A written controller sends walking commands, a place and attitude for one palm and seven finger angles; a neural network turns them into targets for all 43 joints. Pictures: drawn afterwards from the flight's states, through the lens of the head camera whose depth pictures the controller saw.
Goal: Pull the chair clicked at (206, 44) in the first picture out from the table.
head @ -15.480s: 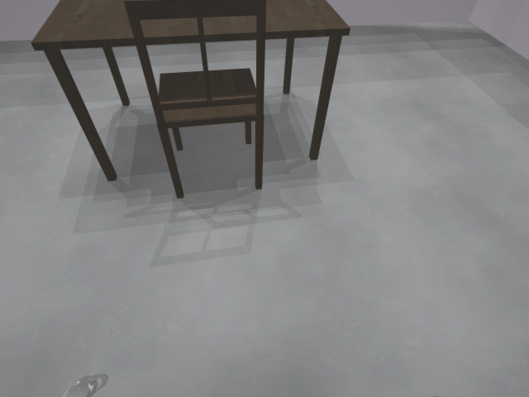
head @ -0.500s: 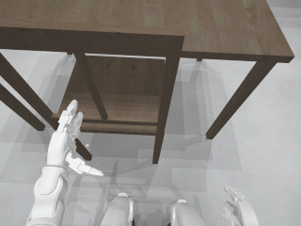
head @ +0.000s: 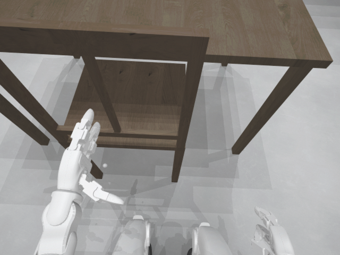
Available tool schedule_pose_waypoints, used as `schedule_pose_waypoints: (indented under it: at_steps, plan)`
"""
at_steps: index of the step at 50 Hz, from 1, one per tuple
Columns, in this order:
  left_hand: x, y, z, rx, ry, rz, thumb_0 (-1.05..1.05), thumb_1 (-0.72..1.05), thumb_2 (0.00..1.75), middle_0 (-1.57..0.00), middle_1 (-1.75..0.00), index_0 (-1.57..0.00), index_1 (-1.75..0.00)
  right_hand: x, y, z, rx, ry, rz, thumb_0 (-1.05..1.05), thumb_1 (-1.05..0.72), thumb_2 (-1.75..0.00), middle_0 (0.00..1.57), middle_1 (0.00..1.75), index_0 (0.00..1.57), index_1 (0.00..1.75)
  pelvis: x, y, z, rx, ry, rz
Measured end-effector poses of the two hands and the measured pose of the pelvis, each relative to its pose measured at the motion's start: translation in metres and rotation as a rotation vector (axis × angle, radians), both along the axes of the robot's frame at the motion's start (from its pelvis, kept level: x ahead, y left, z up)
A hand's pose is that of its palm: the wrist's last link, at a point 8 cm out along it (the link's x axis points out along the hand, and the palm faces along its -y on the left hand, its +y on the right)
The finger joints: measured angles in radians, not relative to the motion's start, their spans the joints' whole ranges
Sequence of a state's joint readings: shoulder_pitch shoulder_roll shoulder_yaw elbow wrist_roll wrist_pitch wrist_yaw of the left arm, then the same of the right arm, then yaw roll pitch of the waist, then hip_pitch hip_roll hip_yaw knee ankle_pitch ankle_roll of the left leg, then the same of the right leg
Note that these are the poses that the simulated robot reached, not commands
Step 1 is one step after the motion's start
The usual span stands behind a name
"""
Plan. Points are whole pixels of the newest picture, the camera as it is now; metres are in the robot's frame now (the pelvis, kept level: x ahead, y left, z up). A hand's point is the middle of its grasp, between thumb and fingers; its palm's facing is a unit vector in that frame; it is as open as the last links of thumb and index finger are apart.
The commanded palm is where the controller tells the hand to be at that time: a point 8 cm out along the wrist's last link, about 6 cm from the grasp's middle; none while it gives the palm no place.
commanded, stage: aim the fingers beside a spindle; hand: left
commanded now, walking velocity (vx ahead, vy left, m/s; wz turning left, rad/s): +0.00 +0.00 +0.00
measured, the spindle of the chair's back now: (106, 101) +0.46 +0.18 +0.04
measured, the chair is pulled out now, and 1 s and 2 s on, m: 0.00 0.00 0.00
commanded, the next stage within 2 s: none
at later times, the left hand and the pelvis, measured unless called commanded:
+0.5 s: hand (97, 164) +0.31 +0.18 +0.01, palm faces -0.01 -1.00 -0.02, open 17.0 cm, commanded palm +0.28 +0.22 +0.02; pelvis +0.00 +0.00 +0.00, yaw +0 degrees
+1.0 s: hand (106, 163) +0.30 +0.15 +0.04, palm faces -0.07 -1.00 -0.03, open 16.9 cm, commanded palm +0.30 +0.22 +0.03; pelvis +0.00 +0.00 +0.00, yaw +0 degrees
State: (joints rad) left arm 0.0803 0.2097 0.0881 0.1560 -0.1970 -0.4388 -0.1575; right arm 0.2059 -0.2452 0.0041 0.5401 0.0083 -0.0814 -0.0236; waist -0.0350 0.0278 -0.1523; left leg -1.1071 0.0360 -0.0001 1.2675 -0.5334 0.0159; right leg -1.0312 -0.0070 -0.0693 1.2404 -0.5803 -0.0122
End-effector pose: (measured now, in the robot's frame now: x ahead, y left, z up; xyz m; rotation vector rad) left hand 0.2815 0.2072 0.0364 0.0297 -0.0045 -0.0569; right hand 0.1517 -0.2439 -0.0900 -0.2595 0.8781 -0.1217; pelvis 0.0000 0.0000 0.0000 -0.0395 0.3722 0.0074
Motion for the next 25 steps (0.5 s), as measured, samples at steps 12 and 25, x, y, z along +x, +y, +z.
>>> schedule_pose_waypoints:
  at_steps: [12,25]
  plan:
    - [0.003,0.012,-0.033,-0.021,0.139,0.019,-0.01,-0.50,0.30,-0.06,-0.08,-0.05,-0.08,-0.005,-0.002,-0.005,0.007,0.023,-0.010,0.01,-0.90,-0.90,0.20,0.30,0.20,0.30,-0.002,-0.002,-0.003,-0.002,0.010,0.000]
    - [0.009,0.026,-0.026,-0.006,0.101,0.054,-0.01,-0.50,0.30,-0.06,-0.08,-0.06,-0.08,0.003,-0.002,-0.003,0.006,0.006,0.009,0.01,-0.90,-0.90,0.20,0.30,0.20,0.30,-0.001,0.000,-0.004,-0.004,0.010,0.006]
